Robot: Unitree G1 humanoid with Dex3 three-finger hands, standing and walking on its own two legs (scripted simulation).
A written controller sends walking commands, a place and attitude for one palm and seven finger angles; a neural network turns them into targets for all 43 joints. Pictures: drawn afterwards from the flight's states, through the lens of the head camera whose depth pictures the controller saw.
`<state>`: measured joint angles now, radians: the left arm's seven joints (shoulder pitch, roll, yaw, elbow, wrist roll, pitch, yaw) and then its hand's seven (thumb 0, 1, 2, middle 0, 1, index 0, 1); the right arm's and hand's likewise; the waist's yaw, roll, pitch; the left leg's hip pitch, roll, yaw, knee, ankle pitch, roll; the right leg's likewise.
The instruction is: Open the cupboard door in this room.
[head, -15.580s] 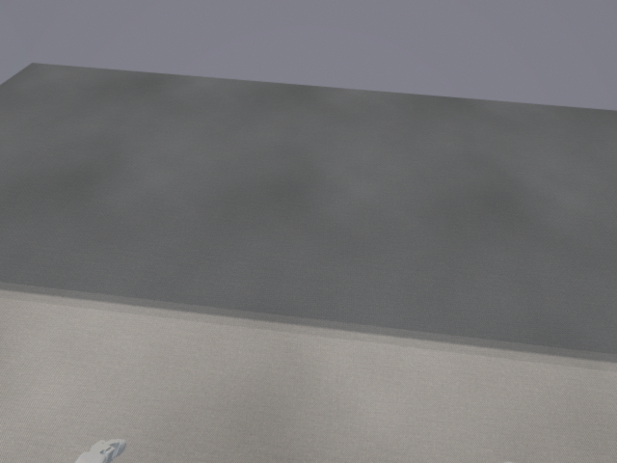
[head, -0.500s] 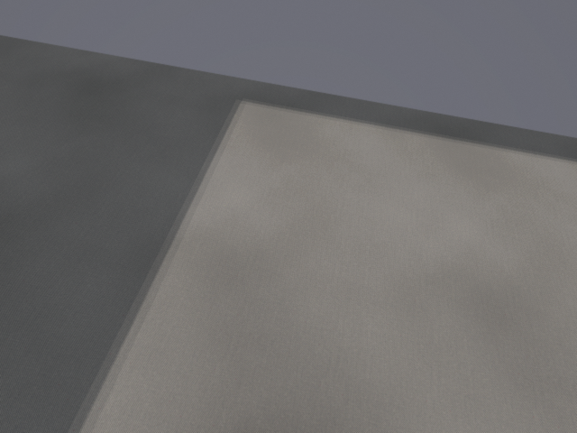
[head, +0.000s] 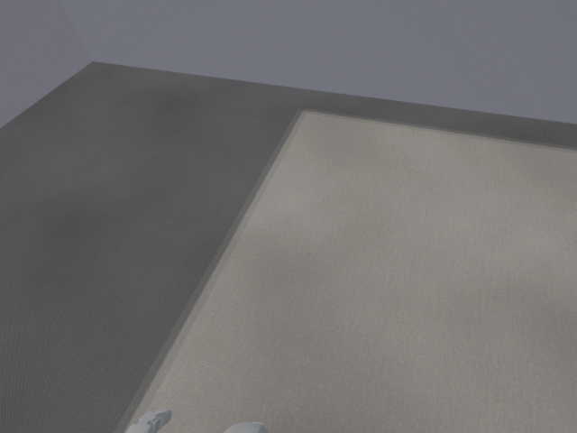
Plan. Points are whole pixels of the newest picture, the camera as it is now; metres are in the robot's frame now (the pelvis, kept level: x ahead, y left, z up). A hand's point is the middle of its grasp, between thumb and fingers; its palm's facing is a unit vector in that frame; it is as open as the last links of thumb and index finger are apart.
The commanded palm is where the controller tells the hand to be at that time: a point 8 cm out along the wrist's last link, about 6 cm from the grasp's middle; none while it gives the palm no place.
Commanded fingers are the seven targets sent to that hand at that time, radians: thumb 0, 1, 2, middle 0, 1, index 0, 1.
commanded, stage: turn or walk to find it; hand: left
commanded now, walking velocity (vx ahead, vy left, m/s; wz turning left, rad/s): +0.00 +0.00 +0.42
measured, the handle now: out of the picture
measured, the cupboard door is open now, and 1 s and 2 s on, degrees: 0 0 0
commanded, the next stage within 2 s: none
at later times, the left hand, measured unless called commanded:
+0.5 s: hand out of the picture -0.06 +0.26 -0.19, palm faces +0.27 -0.94 -0.22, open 7.4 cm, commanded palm none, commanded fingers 0.00 0.90 0.90 -0.20 -0.30 -0.20 -0.30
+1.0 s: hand out of the picture -0.02 +0.22 -0.14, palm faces +0.38 -0.88 -0.28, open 7.4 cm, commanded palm none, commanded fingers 0.00 0.90 0.90 -0.20 -0.30 -0.20 -0.30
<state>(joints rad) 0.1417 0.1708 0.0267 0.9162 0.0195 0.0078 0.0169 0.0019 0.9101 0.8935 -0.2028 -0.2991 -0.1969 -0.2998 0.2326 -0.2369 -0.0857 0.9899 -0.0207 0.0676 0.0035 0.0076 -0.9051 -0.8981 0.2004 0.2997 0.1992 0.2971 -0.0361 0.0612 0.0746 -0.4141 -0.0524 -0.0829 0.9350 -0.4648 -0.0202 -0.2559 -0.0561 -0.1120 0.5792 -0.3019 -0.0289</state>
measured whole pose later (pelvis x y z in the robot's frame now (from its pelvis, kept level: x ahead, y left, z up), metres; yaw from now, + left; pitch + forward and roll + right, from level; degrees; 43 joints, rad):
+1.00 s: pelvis -0.05 -0.01 +0.00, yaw +24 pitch -1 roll +1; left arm 0.12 0.18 0.03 0.91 0.02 0.02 0.02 0.00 0.91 0.89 -0.20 -0.30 -0.20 -0.30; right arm 0.26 -0.22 -0.08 0.99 -0.02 0.06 0.00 0.01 -0.90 -0.90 0.20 0.30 0.20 0.30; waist -0.05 0.05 0.07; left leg -0.40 -0.07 -0.10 0.78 -0.41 -0.02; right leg -0.26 -0.04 -0.07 0.57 -0.29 -0.02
